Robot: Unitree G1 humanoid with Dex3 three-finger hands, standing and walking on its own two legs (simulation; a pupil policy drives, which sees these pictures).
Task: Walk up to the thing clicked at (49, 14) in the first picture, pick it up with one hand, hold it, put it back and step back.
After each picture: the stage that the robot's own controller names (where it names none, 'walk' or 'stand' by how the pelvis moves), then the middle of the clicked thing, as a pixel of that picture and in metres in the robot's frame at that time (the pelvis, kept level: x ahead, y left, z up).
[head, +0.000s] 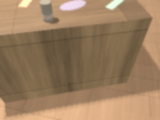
stand; (46, 11) +0.86 +0.25 +0.00
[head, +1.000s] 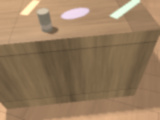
walk; (45, 20) +0.77 +0.28 +0.01
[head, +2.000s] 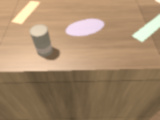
stand; (42, 41) +0.50 +0.21 +0.04
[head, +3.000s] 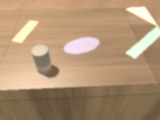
stand; (42, 59) +0.48 +0.20 +0.00
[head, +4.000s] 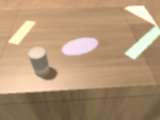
stand; (39, 62) +0.46 +0.21 +0.00
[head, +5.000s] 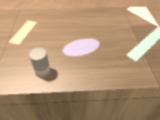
stand; (40, 63) +0.45 +0.20 +0.00
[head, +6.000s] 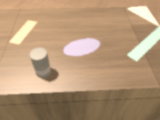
stand; (41, 63) +0.45 +0.20 +0.00
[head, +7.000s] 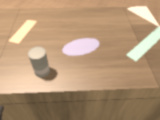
rise first; (39, 62) +0.45 +0.21 +0.00
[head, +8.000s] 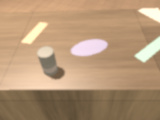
go down; (48, 61) +0.47 +0.21 +0.01
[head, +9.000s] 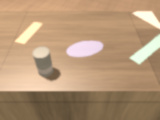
go down; (43, 62) +0.47 +0.20 +0.01
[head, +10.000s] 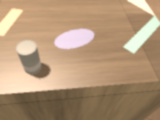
go down; (29, 58) +0.44 +0.20 +0.03
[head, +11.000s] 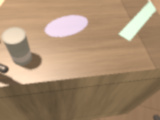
close in; (18, 47) +0.45 +0.21 +0.06
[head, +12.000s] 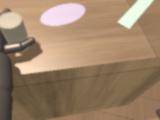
close; (15, 33) +0.48 +0.20 +0.08
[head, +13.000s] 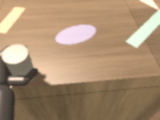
lift; (20, 65) +0.36 +0.21 +0.10
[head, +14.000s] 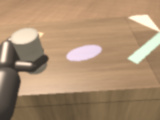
lift; (31, 52) +0.33 +0.17 +0.22
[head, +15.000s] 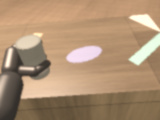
hold; (34, 58) +0.33 +0.16 +0.20
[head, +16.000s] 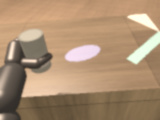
crouch; (36, 51) +0.36 +0.16 +0.20
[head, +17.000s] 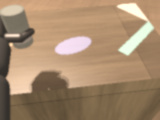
crouch; (18, 27) +0.45 +0.21 +0.20
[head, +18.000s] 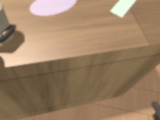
lower; out of the picture +0.51 +0.22 +0.09
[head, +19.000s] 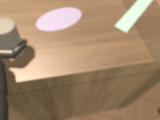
lower; (9, 39) +0.47 +0.21 +0.08
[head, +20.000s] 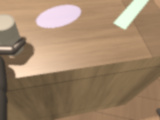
lower; (8, 36) +0.48 +0.21 +0.08
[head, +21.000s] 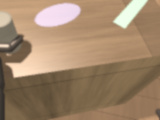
lower; (5, 33) +0.48 +0.22 +0.08
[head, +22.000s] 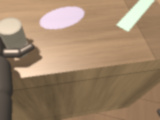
open; (15, 39) +0.47 +0.20 +0.07
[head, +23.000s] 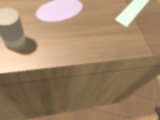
sink last; (11, 30) +0.48 +0.20 +0.08
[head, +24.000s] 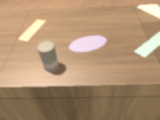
sink last; (48, 56) +0.47 +0.20 +0.04
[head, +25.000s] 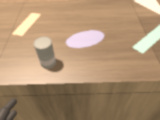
stand; (45, 53) +0.47 +0.20 +0.04
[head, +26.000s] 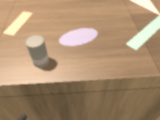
stand; (38, 51) +0.47 +0.20 +0.05
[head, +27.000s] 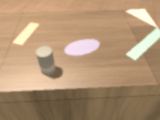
stand; (46, 61) +0.48 +0.19 +0.00
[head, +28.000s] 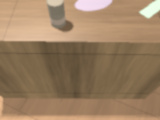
walk; (56, 12) +0.63 +0.14 +0.03
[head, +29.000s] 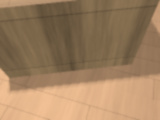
walk; out of the picture +0.92 +0.25 +0.04
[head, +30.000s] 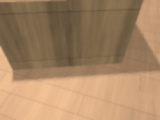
stand; out of the picture +1.16 +0.24 +0.02
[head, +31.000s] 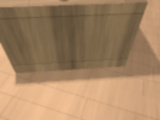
stand; out of the picture +1.14 +0.22 +0.00
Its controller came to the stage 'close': yes
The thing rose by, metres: 0.22
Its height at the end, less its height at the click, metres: +0.00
